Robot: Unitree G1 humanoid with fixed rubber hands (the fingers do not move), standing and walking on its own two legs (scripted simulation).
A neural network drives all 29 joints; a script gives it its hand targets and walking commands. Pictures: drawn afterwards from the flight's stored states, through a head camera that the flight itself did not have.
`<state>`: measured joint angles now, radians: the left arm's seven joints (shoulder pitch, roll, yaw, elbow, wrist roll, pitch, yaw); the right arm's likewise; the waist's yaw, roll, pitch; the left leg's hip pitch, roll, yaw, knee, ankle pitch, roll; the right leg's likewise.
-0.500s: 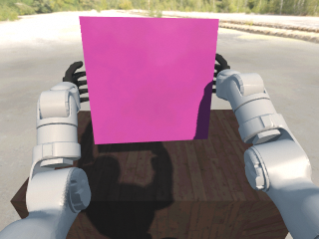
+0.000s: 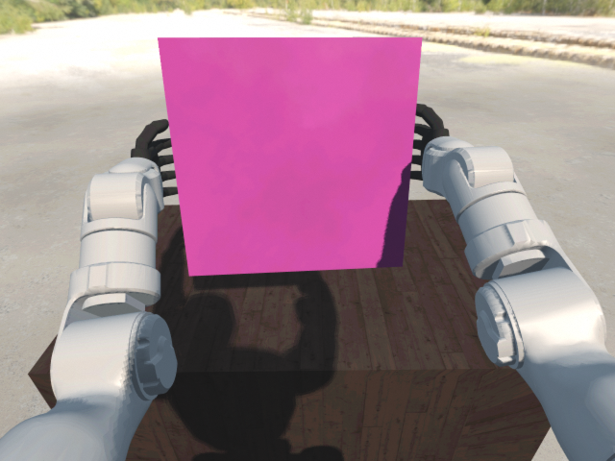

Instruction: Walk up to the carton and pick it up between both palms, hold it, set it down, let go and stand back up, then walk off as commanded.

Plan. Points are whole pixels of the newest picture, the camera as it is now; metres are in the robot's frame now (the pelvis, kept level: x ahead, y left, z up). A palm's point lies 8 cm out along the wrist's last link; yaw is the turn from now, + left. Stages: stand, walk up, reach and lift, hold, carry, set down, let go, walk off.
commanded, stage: hold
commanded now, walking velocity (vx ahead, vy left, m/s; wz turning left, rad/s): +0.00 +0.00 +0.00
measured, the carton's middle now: (290, 150) +0.46 +0.00 +0.28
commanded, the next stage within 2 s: set down in 1.28 s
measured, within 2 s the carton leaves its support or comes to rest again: neither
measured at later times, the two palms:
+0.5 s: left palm (138, 158) +0.38 +0.19 +0.31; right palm (419, 139) +0.38 -0.17 +0.31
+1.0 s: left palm (143, 171) +0.36 +0.18 +0.30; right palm (435, 151) +0.35 -0.18 +0.31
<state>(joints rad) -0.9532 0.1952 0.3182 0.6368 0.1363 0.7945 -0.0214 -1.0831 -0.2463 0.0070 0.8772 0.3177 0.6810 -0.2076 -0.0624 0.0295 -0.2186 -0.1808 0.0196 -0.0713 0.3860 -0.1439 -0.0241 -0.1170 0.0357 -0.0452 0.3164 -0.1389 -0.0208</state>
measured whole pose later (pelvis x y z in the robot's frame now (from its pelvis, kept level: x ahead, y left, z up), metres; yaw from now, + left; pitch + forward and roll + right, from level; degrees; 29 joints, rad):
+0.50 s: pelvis +0.03 +0.00 +0.00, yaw +0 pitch -3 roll -1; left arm -0.92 0.19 0.32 0.47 0.14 0.89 -0.01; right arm -1.08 -0.23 0.01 0.81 0.32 0.74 -0.27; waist -0.06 0.01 -0.24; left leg -0.14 0.02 -0.07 0.39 -0.19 -0.02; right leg -0.07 0.04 -0.04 0.30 -0.17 -0.02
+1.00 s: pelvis +0.00 +0.00 +0.00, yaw +0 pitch -4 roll -1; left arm -0.95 0.19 0.32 0.61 0.14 0.80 -0.02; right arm -1.08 -0.25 0.01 0.86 0.32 0.70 -0.21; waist -0.06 0.03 -0.22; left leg -0.17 0.02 -0.07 0.39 -0.15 -0.02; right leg -0.10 0.04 -0.04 0.31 -0.14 -0.02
